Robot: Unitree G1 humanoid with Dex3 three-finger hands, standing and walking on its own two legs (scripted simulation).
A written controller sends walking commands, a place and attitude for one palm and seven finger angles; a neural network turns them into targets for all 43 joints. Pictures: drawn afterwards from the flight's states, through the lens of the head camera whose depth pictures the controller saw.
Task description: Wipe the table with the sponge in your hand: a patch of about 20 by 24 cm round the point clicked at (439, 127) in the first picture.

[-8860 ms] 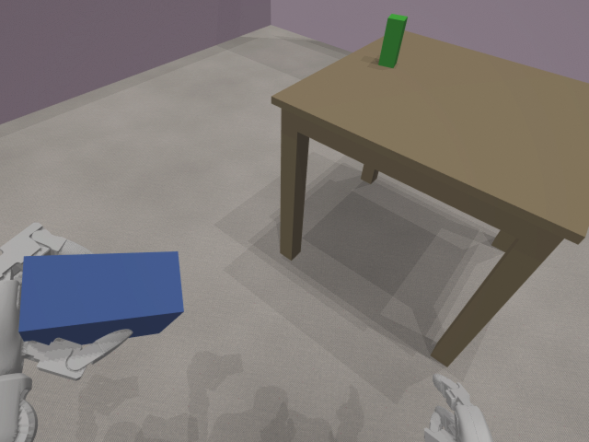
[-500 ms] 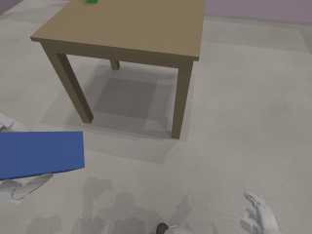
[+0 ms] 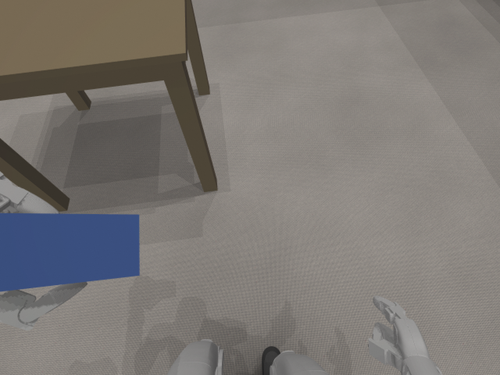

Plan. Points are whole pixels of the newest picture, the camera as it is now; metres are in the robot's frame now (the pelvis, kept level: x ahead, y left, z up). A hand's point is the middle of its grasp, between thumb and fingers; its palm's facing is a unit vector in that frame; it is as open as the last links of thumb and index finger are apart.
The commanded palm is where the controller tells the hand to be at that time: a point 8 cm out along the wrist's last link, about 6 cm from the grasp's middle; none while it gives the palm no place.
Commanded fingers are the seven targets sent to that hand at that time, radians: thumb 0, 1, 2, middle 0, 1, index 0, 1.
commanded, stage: turn to face it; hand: left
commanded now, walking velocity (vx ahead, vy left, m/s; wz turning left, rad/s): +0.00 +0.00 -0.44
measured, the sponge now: (82, 250) +0.24 +0.19 +0.16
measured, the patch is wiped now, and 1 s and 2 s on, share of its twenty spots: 0.00 0.00 0.00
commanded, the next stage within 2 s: take the last steps up to it in 0.44 s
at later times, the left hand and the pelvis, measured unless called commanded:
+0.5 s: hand (41, 308) +0.18 +0.19 +0.18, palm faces +0.27 -0.83 -0.49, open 10.1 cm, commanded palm +0.15 +0.22 +0.18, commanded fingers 0.00 0.10 1.30 -1.20 -1.60 -1.20 -1.60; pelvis -0.07 -0.02 +0.00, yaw -12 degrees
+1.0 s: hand (64, 328) +0.16 +0.17 +0.17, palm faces +0.25 -0.85 -0.47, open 10.1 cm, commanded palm +0.13 +0.21 +0.18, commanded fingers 0.00 0.10 1.30 -1.20 -1.60 -1.20 -1.60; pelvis -0.09 -0.03 +0.00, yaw -12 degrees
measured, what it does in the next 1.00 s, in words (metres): steps on the spot: left foot, then right foot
